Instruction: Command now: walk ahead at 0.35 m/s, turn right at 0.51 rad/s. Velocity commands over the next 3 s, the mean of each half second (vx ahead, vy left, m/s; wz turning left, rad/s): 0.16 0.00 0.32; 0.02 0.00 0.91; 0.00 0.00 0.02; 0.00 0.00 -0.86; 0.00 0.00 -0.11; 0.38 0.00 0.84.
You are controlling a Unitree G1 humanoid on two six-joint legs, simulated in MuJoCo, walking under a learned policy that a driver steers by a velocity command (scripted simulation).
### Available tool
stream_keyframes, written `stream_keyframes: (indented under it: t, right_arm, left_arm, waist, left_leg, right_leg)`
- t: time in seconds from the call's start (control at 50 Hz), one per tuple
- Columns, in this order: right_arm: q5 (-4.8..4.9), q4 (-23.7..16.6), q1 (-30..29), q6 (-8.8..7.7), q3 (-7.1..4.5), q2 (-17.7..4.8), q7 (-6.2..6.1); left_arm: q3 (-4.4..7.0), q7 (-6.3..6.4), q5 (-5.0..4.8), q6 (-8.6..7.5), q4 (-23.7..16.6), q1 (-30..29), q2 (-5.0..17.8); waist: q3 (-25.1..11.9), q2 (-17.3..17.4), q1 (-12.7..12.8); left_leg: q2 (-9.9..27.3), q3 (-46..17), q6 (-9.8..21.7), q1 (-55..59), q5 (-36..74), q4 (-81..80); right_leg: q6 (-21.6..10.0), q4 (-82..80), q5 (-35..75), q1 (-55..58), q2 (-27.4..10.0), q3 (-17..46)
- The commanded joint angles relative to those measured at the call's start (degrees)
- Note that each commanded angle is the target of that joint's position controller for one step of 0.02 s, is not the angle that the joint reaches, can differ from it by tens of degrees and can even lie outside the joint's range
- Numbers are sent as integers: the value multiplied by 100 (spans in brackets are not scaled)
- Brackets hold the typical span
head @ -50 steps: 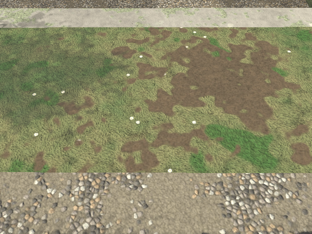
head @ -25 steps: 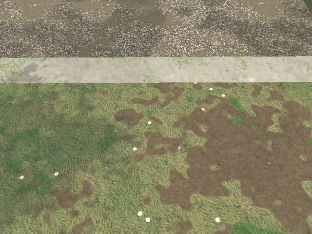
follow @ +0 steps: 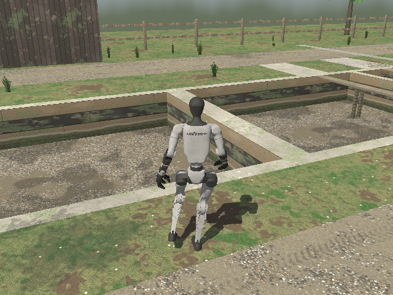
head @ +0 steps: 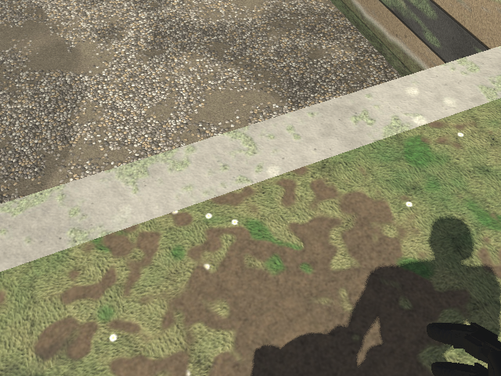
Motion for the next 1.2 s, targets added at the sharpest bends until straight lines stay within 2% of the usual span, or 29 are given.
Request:
stream_keyframes:
  t: [0.02,0.08,0.12,0.16,0.2,0.22,0.24,0.26,0.28,0.3,0.32,0.38,0.44,0.56,0.62,0.64,0.66,0.68,0.7,0.72,0.76,0.82,0.88,1.0,1.1,1.14,1.16,1.18,1.2]
  right_arm:
    - [-85,-186,604,30,-176,-485,7]
    - [13,-143,136,-24,-75,-234,149]
    - [64,-242,-252,-29,-92,-342,255]
    - [83,-315,-264,-59,-222,-672,353]
    - [76,-77,867,-105,-406,-1015,419]
    - [59,226,2134,-137,-468,-1108,418]
    - [-36,250,2240,-133,-429,-1235,404]
    - [-304,-172,1481,-36,-453,-1468,341]
    - [-172,-478,861,117,-494,-1291,219]
    - [-51,-617,730,291,-395,-928,98]
    - [26,-644,697,402,-344,-921,53]
    - [95,-674,625,537,-396,-1012,49]
    - [141,-517,986,698,-516,-1191,-31]
    - [186,-587,1024,981,-654,-1218,-148]
    - [205,-674,920,1019,-677,-1170,-132]
    - [235,-698,934,1018,-636,-1050,-115]
    - [226,-636,1297,1034,-548,-769,-99]
    - [297,-822,1284,996,-554,-794,-62]
    - [180,-753,1302,907,-691,-1353,-5]
    - [186,-602,1376,920,-747,-1528,18]
    - [154,-411,1555,1029,-685,-1301,-8]
    - [236,-623,1221,1029,-538,-1019,37]
    - [230,-831,813,1000,-477,-937,52]
    - [171,-892,666,1022,-410,-779,152]
    - [149,-890,640,1141,-452,-735,247]
    - [96,-607,1261,1098,-520,-895,194]
    - [54,-619,1515,1035,-582,-1350,97]
    - [-125,-717,1052,924,-494,-1384,70]
    - [-217,-661,1111,813,-320,-763,125]
  left_arm:
    - [162,240,-5,-73,-666,-655,636]
    - [65,462,56,111,-335,252,359]
    - [36,506,130,134,-257,367,345]
    - [69,549,246,115,-321,151,438]
    - [137,620,270,151,-560,-398,604]
    - [144,623,303,173,-797,-1023,657]
    - [10,537,554,200,-1012,-545,73]
    - [-41,334,352,172,-1066,489,146]
    - [-6,221,188,189,-1007,274,602]
    - [17,193,240,225,-1132,-509,737]
    - [0,197,327,268,-1233,-812,584]
    - [-58,212,315,300,-1296,-783,247]
    - [-88,317,248,221,-1231,-1018,64]
    - [7,289,98,132,-1126,-1495,277]
    - [110,218,61,13,-1000,-1308,448]
    - [164,218,75,-3,-927,-1166,559]
    - [207,244,173,36,-989,-1195,775]
    - [238,242,408,108,-1014,-1286,1040]
    - [200,244,484,84,-1151,-1451,697]
    - [129,288,394,102,-1251,-1712,439]
    - [71,377,238,175,-1317,-1808,341]
    - [48,456,306,262,-1255,-1517,440]
    - [116,466,336,310,-1147,-1131,629]
    - [269,336,280,300,-1055,-1228,935]
    - [340,177,12,203,-871,-1082,1044]
    - [199,122,-84,183,-648,-817,696]
    - [-17,58,242,154,-792,-781,207]
    - [-43,46,317,160,-872,-766,206]
    - [64,78,175,218,-729,-1006,614]
  waist:
    - [-572,260,-498]
    - [-1162,-251,159]
    - [-980,-524,350]
    - [-843,-606,220]
    - [-1154,-663,-453]
    - [-1544,-491,-1205]
    - [-1910,1100,-734]
    - [-2635,1496,-132]
    - [-2483,847,-215]
    - [-1805,-48,-446]
    - [-1369,-699,-310]
    - [-855,-193,-32]
    - [-1377,295,-177]
    - [-1320,970,-428]
    - [-1203,1124,-299]
    - [-1267,925,-244]
    - [-1570,181,-425]
    - [-1443,-1532,-574]
    - [-1273,-1394,-541]
    - [-1095,-988,-585]
    - [-860,-558,-531]
    - [-665,-689,-313]
    - [-801,-833,-30]
    - [-985,-928,-63]
    - [-1070,-933,-193]
    - [-1250,-400,-453]
    - [-1591,1047,-358]
    - [-1843,1794,-263]
    - [-1993,994,-623]
  left_leg:
    - [-197,963,-105,551,907,-1774]
    - [-550,1210,-17,1141,3289,-3398]
    - [-578,1126,174,1002,3673,-3911]
    - [-737,1108,406,886,3249,-4070]
    - [-917,1209,608,1473,2834,-4233]
    - [-556,795,897,2512,3666,-4702]
    - [609,-1117,1481,3933,5858,-4495]
    - [1656,-3816,2626,4886,4892,-4841]
    - [1696,-3996,2642,4586,2461,-5143]
    - [1234,-3352,2310,3627,1294,-5312]
    - [873,-2989,2058,2777,689,-5534]
    - [-23,-2092,1653,1510,902,-5674]
    - [-191,-1856,1554,1713,2360,-5380]
    - [-285,-2414,1174,1955,721,-5365]
    - [-396,-2736,1031,1926,455,-5148]
    - [-611,-2592,877,1640,-97,-4807]
    - [-1014,-1998,660,1047,-1248,-3757]
    - [-1650,-613,400,50,-1550,-2295]
    - [-1129,-511,143,-253,-1144,-1182]
    - [-945,-319,47,-316,-728,-736]
    - [-773,-51,-96,-498,-160,84]
    - [-386,539,-275,-832,214,177]
    - [-37,666,-443,-993,289,-403]
    - [211,984,-246,-37,372,-1692]
    - [-105,1231,256,1180,236,-3436]
    - [-303,1039,641,2820,1907,-5059]
    - [1054,-622,995,4168,4392,-4937]
    - [2235,-1271,2140,3812,5317,-4744]
    - [1910,-745,2228,3396,4788,-4883]
  right_leg:
    - [-289,-534,4627,-604,-1162,804]
    - [344,-311,3786,-83,-1009,369]
    - [533,-234,3182,249,-1276,454]
    - [732,237,3453,543,-1486,479]
    - [979,1532,4602,650,-1563,371]
    - [1187,3297,3993,198,-1279,104]
    - [1413,5377,-2194,-1369,-388,-208]
    - [1573,6631,-2864,-2549,-159,760]
    - [1403,6976,-2171,-3099,-571,1075]
    - [1303,6654,-1715,-3102,-707,894]
    - [1270,6220,-1468,-2947,-778,772]
    - [1309,4192,-1267,-2199,-923,616]
    - [1515,2715,-1134,-1531,-702,455]
    - [1482,1200,-520,-989,-631,720]
    - [1298,-24,-158,-221,-794,748]
    - [1140,-583,267,406,-1163,815]
    - [679,-666,338,1210,-2192,1542]
    - [-99,-869,951,1157,-3193,2696]
    - [-319,-894,1005,884,-3436,2868]
    - [-158,-763,859,752,-3140,2186]
    - [85,-660,680,627,-2666,1400]
    - [-44,-784,1130,707,-2506,703]
    - [-231,-800,1456,1266,-2737,480]
    - [-199,-778,1608,1079,-3053,-321]
    - [93,-223,1893,926,-3196,-583]
    - [643,706,1436,136,-2787,-986]
    - [1176,2070,-1201,-1283,-2244,-1366]
    - [1500,3070,-2932,-2038,-1891,-943]
    - [1553,3455,-2827,-1709,-2026,-356]
Next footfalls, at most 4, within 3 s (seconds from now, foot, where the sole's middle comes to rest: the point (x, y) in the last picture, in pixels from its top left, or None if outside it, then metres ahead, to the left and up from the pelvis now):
0.22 left None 0.37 0.12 -0.77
0.64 right None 0.42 -0.06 -0.77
1.14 left None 0.24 0.14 -0.77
1.64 right None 0.41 -0.04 -0.77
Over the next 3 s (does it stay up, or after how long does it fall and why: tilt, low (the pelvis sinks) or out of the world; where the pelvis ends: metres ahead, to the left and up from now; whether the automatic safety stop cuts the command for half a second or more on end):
stays up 0.46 0.14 -0.01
